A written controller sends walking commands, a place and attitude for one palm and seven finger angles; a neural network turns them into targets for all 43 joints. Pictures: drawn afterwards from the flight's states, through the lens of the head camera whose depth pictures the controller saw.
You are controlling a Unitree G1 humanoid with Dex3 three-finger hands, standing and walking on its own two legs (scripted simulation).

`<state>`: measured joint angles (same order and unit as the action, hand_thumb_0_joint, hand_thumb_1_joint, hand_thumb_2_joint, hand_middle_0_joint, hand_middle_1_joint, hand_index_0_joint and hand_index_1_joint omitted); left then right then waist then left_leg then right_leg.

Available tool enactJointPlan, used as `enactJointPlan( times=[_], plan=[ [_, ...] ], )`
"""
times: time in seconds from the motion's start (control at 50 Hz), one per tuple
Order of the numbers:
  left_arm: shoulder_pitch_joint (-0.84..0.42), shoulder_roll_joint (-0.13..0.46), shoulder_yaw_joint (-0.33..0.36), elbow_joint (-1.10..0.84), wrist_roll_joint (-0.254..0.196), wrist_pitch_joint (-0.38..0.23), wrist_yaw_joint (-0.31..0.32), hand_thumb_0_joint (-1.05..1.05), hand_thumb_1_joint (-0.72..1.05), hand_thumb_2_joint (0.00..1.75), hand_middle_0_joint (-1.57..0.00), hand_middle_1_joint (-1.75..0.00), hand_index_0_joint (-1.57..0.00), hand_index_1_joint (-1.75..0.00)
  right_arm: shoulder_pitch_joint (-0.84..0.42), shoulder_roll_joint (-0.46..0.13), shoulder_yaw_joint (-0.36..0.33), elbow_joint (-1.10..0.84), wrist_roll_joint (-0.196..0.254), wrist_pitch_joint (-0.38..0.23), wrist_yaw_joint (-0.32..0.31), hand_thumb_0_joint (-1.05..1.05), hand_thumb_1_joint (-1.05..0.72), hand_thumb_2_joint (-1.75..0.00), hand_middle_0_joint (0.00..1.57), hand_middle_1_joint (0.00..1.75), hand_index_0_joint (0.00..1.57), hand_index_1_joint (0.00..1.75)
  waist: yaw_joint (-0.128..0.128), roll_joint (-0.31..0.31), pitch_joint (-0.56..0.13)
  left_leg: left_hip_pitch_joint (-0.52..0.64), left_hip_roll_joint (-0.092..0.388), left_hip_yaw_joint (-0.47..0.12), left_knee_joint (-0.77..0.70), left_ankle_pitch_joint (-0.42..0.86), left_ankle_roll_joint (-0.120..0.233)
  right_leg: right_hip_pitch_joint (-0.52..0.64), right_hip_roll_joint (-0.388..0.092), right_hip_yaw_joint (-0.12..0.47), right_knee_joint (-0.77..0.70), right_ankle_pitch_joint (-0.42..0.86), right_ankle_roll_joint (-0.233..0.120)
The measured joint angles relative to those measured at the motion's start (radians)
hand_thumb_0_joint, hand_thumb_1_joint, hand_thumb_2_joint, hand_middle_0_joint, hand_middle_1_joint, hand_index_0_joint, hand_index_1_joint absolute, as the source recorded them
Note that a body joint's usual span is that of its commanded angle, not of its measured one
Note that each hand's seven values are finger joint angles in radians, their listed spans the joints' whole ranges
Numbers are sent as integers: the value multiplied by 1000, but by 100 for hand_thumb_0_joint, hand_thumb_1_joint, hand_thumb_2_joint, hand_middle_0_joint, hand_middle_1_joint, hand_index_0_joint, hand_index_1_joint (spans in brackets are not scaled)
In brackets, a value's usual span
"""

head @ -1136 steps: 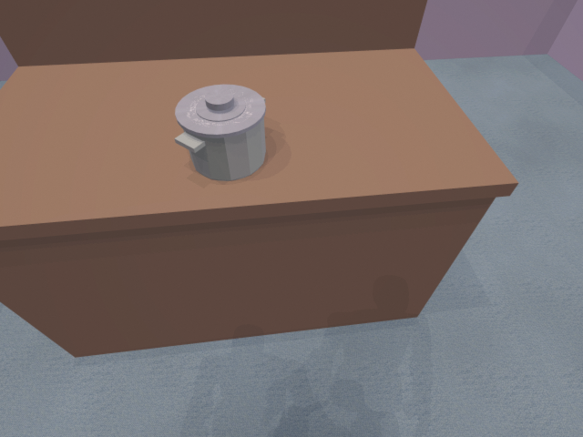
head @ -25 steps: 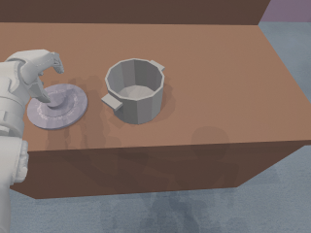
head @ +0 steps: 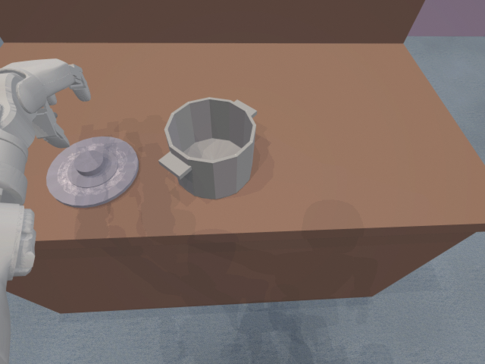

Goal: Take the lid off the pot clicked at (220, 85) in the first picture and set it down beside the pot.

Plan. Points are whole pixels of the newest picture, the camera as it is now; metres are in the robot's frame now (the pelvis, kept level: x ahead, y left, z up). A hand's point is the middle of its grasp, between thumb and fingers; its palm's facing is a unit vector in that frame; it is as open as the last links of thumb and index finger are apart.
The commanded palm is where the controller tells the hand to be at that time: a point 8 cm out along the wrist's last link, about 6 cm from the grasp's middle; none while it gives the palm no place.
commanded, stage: draw the hand back to the body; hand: left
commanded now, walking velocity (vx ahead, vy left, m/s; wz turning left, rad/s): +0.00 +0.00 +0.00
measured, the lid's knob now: (90, 163) +0.50 +0.28 +0.00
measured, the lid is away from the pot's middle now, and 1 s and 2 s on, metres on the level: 0.24 0.24 0.24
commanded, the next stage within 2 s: none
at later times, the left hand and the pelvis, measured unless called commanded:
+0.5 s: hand (42, 141) +0.43 +0.29 +0.13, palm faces -0.31 -0.04 -0.95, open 11.0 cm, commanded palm +0.40 +0.27 +0.20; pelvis +0.00 +0.00 +0.00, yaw +1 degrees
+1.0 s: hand (55, 144) +0.38 +0.23 +0.18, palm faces +0.35 -0.90 -0.27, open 10.2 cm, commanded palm +0.32 +0.26 +0.19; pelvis +0.01 -0.02 +0.01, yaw +0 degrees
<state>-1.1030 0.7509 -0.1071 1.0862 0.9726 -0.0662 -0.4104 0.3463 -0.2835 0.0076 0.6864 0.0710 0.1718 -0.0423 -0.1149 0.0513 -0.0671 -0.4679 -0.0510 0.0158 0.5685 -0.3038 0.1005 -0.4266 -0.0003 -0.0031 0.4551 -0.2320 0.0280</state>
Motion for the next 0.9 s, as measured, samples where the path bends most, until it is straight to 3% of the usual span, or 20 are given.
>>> enactJointPlan(
  times=[0.14,0.34,0.56,0.62,0.64,0.68,0.72,0.78,0.9],
  plan=[
    [6,-9,3,-12,-2,-9,-2,0,-1,66,-36,-85,-36,-86,-13,1,0,-4,-3,3,0,0,-90,-90,21,30,20,30,2,-4,1,0,-2,0,-4,4,0,-2,-2,0,0,1,-1],
    [187,-1,79,-182,-22,-40,9,0,-1,66,-36,-85,-36,-86,-26,1,-6,-45,-6,21,12,0,-90,-90,20,30,20,30,9,3,9,48,-2,9,-34,9,2,42,-2,11,-28,10,0],
    [380,-31,66,-441,-93,9,11,0,-1,66,-36,-85,-36,-86,-91,-3,-2,-81,5,28,48,1,-90,-90,20,30,20,30,62,17,25,108,-18,-12,-58,24,5,107,-17,-11,-44,11,-3],
    [414,-113,128,-454,-512,-1,137,0,-1,66,-36,-85,-37,-86,-94,12,7,-104,6,-18,16,1,-91,-90,20,30,20,30,102,5,71,165,-19,-10,-72,26,0,156,-17,-9,-44,4,-22],
    [436,-148,149,-473,-624,-14,190,0,-1,66,-37,-85,-37,-86,-97,19,18,-102,5,-38,6,1,-91,-90,20,30,20,30,112,-4,80,185,-19,-7,-81,27,-2,173,-17,-5,-47,3,-25],
    [475,-215,192,-508,-775,-33,281,0,-1,66,-37,-85,-37,-86,-108,35,42,-87,-1,-75,-8,1,-91,-90,20,30,20,30,120,-23,88,214,-15,-4,-92,28,-6,198,-14,-2,-54,5,-22],
    [505,-259,240,-538,-857,-40,349,0,-1,66,-37,-85,-37,-86,-121,51,59,-72,-12,-105,-12,1,-90,-90,20,30,20,30,115,-41,91,234,-9,-3,-97,25,-12,217,-8,0,-61,6,-18],
    [561,-294,301,-607,-927,-33,420,0,1,66,-36,-84,-36,-85,-123,64,61,-69,-25,-152,-6,1,-90,-90,21,30,20,30,101,-48,92,258,0,-1,-102,20,-21,241,1,1,-69,7,-23],
    [695,-319,358,-739,-998,-24,470,0,9,68,-34,-79,-34,-80,-107,52,45,-49,-35,-187,9,1,-90,-90,21,30,20,30,98,-30,82,286,13,6,-101,5,-30,266,10,4,-71,-4,-13]
  ],
)
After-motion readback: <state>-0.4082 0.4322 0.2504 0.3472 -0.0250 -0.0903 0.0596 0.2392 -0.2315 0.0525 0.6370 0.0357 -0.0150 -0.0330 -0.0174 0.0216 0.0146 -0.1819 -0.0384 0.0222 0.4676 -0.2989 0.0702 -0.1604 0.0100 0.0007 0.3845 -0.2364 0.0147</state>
